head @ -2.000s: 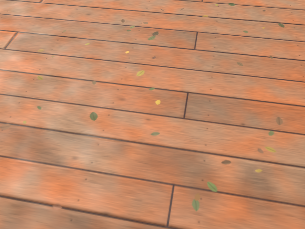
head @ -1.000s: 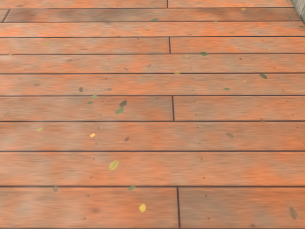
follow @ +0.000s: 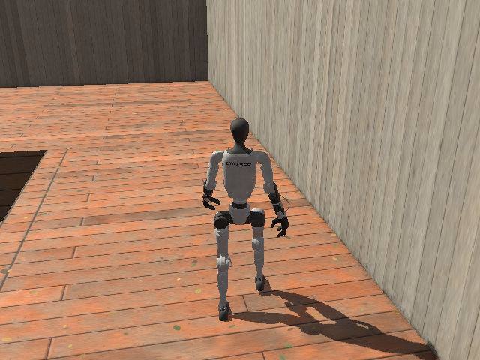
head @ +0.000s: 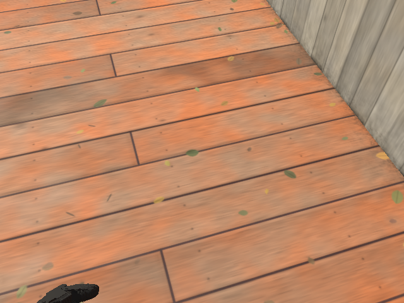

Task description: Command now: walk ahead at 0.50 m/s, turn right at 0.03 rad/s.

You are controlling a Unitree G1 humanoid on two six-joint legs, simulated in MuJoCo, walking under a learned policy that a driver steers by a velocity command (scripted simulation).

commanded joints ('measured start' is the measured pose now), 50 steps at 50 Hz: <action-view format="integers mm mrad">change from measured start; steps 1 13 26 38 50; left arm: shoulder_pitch -77 168 344 256 -78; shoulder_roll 93 131 201 117 71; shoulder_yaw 23 40 59 34 11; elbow -95 26 154 108 10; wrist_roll -2 19 -5 2 1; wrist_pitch -25 -32 4 -4 -12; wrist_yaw -14 -2 30 30 0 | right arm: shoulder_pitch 16 -80 -432 -170 1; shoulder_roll -186 -84 -74 -99 -169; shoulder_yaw -43 -15 0 -21 -41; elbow -27 -102 -225 -137 -37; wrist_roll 4 -11 -4 -30 -3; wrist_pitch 8 3 -22 -25 -8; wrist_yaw -10 -6 36 24 -8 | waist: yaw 43 74 167 108 21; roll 128 -46 -29 138 93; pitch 34 -29 55 -42 59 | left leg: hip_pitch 31 -639 -659 -177 -67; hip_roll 298 189 119 274 262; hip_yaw -140 -83 -41 -286 -89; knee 22 846 290 -63 -91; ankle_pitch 479 46 295 184 301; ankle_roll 140 -23 6 205 172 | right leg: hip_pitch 30 408 626 -11 -40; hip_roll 28 -155 -184 -73 -18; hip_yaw -19 206 79 48 -8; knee -51 -401 -342 568 16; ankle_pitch -74 -40 36 -294 73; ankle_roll -36 -242 -172 -12 13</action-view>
